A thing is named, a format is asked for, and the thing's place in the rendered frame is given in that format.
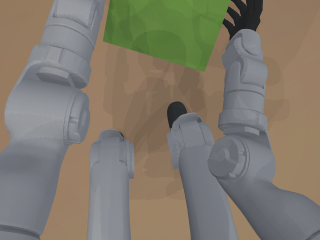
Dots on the left robot forearm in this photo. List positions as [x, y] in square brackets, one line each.
[64, 53]

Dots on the right robot upper arm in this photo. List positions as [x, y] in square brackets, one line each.
[245, 170]

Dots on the robot thigh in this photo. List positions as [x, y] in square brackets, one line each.
[108, 209]
[209, 212]

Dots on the right robot forearm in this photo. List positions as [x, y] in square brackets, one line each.
[244, 89]

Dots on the left robot thigh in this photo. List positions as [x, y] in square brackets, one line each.
[108, 209]

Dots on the carton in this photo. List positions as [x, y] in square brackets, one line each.
[179, 31]

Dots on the right robot thigh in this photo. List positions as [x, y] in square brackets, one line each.
[209, 212]

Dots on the left robot upper arm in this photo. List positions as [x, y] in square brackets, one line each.
[43, 119]

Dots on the right robot hand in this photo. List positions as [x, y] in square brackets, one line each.
[249, 19]

